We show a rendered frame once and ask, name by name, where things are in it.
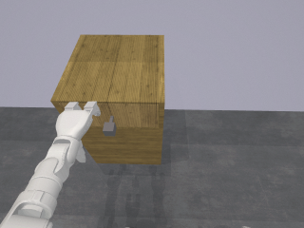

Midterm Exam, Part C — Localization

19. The robot left forearm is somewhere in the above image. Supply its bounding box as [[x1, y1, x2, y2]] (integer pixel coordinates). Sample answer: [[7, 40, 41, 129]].
[[0, 135, 81, 228]]

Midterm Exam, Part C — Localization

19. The left robot hand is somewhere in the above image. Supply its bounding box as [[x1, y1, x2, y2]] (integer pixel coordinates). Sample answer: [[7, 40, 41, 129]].
[[55, 101, 101, 163]]

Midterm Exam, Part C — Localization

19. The left robot upper arm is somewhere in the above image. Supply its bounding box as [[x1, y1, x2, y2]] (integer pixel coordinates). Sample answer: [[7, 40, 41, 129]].
[[3, 214, 53, 228]]

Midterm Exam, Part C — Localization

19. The cabinet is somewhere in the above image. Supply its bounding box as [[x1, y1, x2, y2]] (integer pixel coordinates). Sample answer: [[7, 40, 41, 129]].
[[50, 34, 165, 165]]

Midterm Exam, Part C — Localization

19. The handle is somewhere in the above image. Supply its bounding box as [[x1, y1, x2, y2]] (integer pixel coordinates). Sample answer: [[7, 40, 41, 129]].
[[103, 116, 117, 137]]

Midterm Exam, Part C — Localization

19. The drawer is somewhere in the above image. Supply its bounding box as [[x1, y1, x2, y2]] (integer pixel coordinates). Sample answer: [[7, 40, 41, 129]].
[[59, 103, 159, 127]]

